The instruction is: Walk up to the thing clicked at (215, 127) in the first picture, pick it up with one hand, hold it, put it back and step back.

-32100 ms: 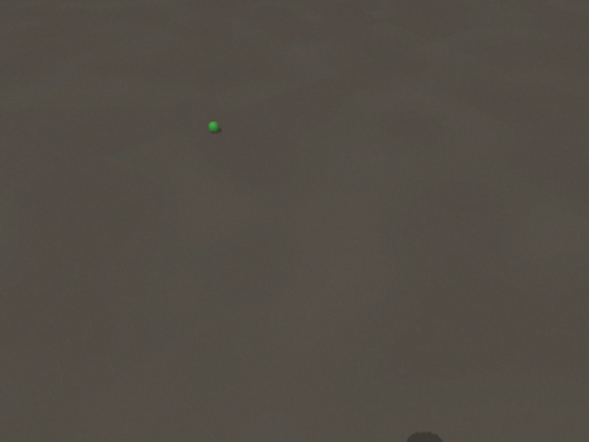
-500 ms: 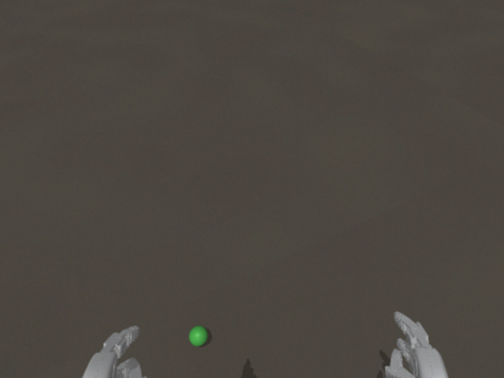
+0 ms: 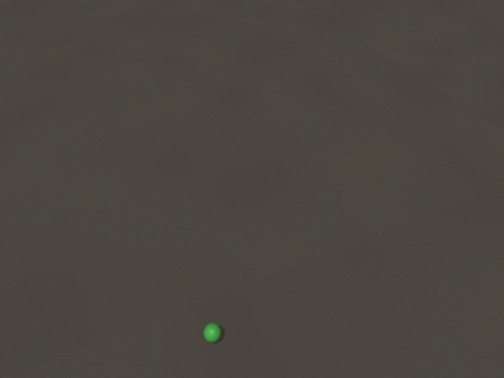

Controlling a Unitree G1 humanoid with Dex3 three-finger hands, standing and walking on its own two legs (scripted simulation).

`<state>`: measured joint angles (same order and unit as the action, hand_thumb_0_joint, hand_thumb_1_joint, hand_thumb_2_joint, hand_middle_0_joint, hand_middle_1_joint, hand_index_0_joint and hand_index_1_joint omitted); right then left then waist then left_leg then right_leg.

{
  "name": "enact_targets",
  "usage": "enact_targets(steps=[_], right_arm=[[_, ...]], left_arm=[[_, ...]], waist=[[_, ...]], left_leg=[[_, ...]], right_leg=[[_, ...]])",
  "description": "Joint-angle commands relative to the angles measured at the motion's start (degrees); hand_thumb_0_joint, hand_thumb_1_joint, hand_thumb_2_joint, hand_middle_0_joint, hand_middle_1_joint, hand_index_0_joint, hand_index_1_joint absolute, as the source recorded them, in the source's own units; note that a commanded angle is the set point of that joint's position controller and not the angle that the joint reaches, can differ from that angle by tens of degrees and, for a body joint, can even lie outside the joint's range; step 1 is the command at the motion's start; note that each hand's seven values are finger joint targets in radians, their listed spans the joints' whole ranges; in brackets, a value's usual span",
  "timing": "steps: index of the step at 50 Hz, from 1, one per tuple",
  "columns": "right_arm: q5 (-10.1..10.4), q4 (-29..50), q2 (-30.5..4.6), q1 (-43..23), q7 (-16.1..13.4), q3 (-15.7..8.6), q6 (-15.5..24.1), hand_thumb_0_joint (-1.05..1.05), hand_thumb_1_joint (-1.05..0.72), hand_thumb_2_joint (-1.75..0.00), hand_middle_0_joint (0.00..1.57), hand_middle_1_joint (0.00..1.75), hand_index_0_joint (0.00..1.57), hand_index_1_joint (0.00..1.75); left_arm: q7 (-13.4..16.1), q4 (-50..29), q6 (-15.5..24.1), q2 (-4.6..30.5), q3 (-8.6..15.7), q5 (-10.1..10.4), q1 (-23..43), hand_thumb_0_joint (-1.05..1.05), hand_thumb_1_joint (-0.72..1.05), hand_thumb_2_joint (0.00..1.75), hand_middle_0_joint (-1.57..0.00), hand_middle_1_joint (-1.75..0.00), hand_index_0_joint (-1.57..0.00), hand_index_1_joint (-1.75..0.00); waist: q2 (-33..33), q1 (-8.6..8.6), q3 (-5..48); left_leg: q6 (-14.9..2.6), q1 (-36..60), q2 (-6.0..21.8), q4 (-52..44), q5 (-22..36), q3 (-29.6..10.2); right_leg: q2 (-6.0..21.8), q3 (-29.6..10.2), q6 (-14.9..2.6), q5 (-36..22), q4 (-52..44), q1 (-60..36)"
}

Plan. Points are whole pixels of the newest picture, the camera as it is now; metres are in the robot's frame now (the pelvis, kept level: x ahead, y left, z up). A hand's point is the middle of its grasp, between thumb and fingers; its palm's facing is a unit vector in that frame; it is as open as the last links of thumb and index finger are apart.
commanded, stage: stand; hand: left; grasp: from above
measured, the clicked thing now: (212, 332) +0.43 +0.18 -0.73
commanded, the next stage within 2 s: none
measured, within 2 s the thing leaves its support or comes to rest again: neither
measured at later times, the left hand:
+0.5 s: hand out of the picture +0.02 +0.23 -0.15, palm faces +0.03 -0.94 -0.33, open 7.4 cm
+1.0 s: hand out of the picture +0.06 +0.22 -0.15, palm faces +0.02 -0.95 -0.33, open 7.4 cm
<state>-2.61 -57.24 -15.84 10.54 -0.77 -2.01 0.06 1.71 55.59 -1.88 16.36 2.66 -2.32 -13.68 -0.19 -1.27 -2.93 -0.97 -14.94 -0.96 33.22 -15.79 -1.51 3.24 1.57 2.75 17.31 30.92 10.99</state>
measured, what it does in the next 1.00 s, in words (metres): stands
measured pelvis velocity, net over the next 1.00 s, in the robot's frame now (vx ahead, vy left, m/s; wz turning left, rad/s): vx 0.00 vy -0.02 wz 0.01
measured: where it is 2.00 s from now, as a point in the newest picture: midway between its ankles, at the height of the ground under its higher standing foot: outside the picture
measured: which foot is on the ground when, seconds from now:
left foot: down 0.00-1.00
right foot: down 0.00-1.00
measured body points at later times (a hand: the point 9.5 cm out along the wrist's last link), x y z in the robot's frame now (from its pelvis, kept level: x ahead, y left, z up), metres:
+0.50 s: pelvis -0.02 -0.01 +0.01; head -0.03 -0.01 +0.46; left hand +0.02 +0.28 -0.13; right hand +0.05 -0.29 -0.13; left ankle +0.02 +0.11 -0.73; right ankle -0.01 -0.15 -0.73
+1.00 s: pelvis +0.00 -0.02 +0.01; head +0.00 -0.02 +0.46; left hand +0.06 +0.27 -0.12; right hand +0.06 -0.31 -0.13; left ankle +0.02 +0.11 -0.73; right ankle -0.01 -0.15 -0.73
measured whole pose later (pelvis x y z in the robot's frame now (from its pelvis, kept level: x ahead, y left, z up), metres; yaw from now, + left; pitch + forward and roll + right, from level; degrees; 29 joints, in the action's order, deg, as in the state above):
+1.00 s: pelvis +0.00 -0.02 +0.01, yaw +0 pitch -4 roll +0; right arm -1.3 -65.0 -18.0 7.7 -0.4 -0.6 -0.2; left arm 0.5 65.5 0.0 17.4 1.9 -1.3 -7.7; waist 0.8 0.0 -3.6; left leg 0.9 -7.7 0.4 20.8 -9.2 -2.5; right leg 1.8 2.6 1.2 11.4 19.6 4.2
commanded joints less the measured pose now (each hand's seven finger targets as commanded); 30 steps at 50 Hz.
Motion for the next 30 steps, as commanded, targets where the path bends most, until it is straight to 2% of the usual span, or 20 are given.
enact_targets(steps=[1, 3, 5, 8, 11, 16, 19, 21, 25, 26, 27, 30], right_arm=[[0.8, 2.1, -10.9, -3.0, -1.3, -2.7, 1.8, 0.00, -0.90, -0.90, 0.20, 0.30, 0.20, 0.30], [1.0, 0.8, -11.1, -2.1, -1.4, -2.6, 1.7, 0.00, -0.90, -0.90, 0.20, 0.30, 0.20, 0.30], [1.0, 0.0, -10.7, -2.8, -1.4, -2.4, 1.3, 0.00, -0.90, -0.90, 0.20, 0.30, 0.20, 0.30], [1.2, -1.0, -10.9, -2.8, -1.3, -2.4, 1.1, 0.00, -0.90, -0.90, 0.20, 0.30, 0.20, 0.30], [1.1, -1.7, -11.1, -3.9, -1.1, -2.3, 0.7, 0.00, -0.90, -0.90, 0.20, 0.30, 0.20, 0.30], [1.1, -2.6, -11.5, -3.6, -0.9, -2.3, 0.7, 0.00, -0.90, -0.90, 0.20, 0.30, 0.20, 0.30], [1.2, -2.7, -11.2, -4.1, -0.6, -2.1, 0.6, 0.00, -0.90, -0.90, 0.20, 0.30, 0.20, 0.30], [1.2, -2.8, -11.6, -4.0, -0.5, -2.2, 0.6, 0.00, -0.90, -0.90, 0.20, 0.30, 0.20, 0.30], [1.2, -3.0, -11.9, -4.3, -0.4, -1.8, 0.6, 0.00, -0.90, -0.90, 0.20, 0.30, 0.20, 0.30], [1.4, -2.9, -11.8, -4.5, -0.4, -1.9, 0.7, 0.00, -0.90, -0.90, 0.20, 0.30, 0.20, 0.30], [1.3, -3.3, -11.9, -3.4, -0.4, -1.7, 0.7, 0.00, -0.90, -0.90, 0.20, 0.30, 0.20, 0.30], [1.4, -3.7, -12.5, -4.0, -0.5, -1.5, 0.9, 0.00, -0.90, -0.90, 0.20, 0.30, 0.20, 0.30]], left_arm=[[1.0, -1.2, 2.6, 9.4, 1.9, 0.3, 2.6, 0.00, 0.90, 0.90, -0.20, -0.30, -0.20, -0.30], [1.0, 0.2, 2.5, 9.5, 1.7, 0.5, 3.1, 0.00, 0.90, 0.90, -0.20, -0.30, -0.20, -0.30], [1.0, 1.7, 2.4, 9.5, 1.5, 0.3, 3.7, 0.00, 0.90, 0.90, -0.20, -0.30, -0.20, -0.30], [0.9, 3.2, 2.5, 10.0, 1.3, 0.2, 3.6, 0.00, 0.90, 0.90, -0.20, -0.30, -0.20, -0.30], [0.8, 4.6, 2.2, 9.8, 1.1, 0.1, 3.3, 0.00, 0.90, 0.90, -0.20, -0.30, -0.20, -0.30], [0.6, 5.4, 2.5, 10.7, 1.3, 0.3, 4.1, 0.00, 0.90, 0.90, -0.20, -0.30, -0.20, -0.30], [0.6, 6.1, 2.7, 11.1, 1.2, 0.2, 4.0, 0.00, 0.90, 0.90, -0.20, -0.30, -0.20, -0.30], [0.4, 6.1, 2.6, 11.2, 1.1, 0.3, 4.2, 0.00, 0.90, 0.90, -0.20, -0.30, -0.20, -0.30], [0.3, 6.2, 2.9, 11.6, 1.2, 0.4, 4.5, 0.00, 0.90, 0.90, -0.20, -0.30, -0.20, -0.30], [0.3, 6.3, 2.9, 11.8, 1.2, 0.4, 4.7, 0.00, 0.90, 0.90, -0.20, -0.30, -0.20, -0.30], [0.2, 6.2, 3.0, 12.3, 1.3, 0.6, 5.3, 0.00, 0.90, 0.90, -0.20, -0.30, -0.20, -0.30], [0.2, 6.4, 3.0, 11.9, 1.2, 0.7, 5.1, 0.00, 0.90, 0.90, -0.20, -0.30, -0.20, -0.30]], waist=[[1.9, 0.21, 3.7], [2.1, 0.53, 3.4], [1.4, 0.55, 0.7], [1.1, 0.68, 1.0], [1.1, 0.39, -2.0], [1.6, 0.59, -0.8], [-0.4, 0.54, -2.3], [0.4, 0.73, -2.8], [0.9, 0.59, -1.4], [-0.3, 0.67, -0.8], [0.0, 1.05, -0.3], [0.9, 0.77, -0.4]], left_leg=[[-1.46, 5.9, 5.7, -10.2, 12.4, -6.5], [-1.17, 6.9, 5.8, -12.1, 12.4, -6.5], [-0.94, 4.8, 5.6, -13.1, 8.6, -6.4], [-0.79, 6.1, 5.5, -14.2, 8.4, -6.3], [-0.51, 4.6, 5.7, -16.5, 1.1, -7.3], [-0.72, 3.8, 5.9, -17.3, -0.7, -7.2], [-0.62, 3.6, 5.5, -16.7, 0.8, -6.7], [-0.53, 3.9, 5.7, -16.9, -1.6, -6.8], [-0.73, 3.4, 5.8, -16.9, -0.6, -7.1], [-0.78, 4.9, 5.9, -16.0, 1.7, -6.6], [-0.72, 5.2, 5.9, -16.0, 2.4, -6.4], [-0.71, 5.8, 6.2, -16.0, 4.5, -6.5]], right_leg=[[2.7, -2.6, -2.94, -8.9, -8.3, -2.3], [2.6, -2.5, -2.67, -8.9, -9.0, -3.2], [2.9, -2.6, -2.53, -6.8, -10.5, -3.6], [3.1, -2.6, -2.57, -6.8, -11.9, -4.0], [2.6, -2.0, -2.39, -2.4, -12.8, -2.4], [3.2, -2.7, -2.48, -2.8, -13.4, -4.1], [3.3, -3.1, -2.42, -0.7, -15.0, -3.0], [3.2, -3.3, -2.55, 2.1, -15.2, -1.6], [3.3, -3.3, -2.63, -0.1, -15.0, -3.4], [3.8, -3.9, -2.84, -0.4, -15.5, -3.1], [4.0, -4.2, -2.83, -1.2, -15.6, -3.4], [3.9, -3.8, -2.89, -3.4, -15.3, -3.6]])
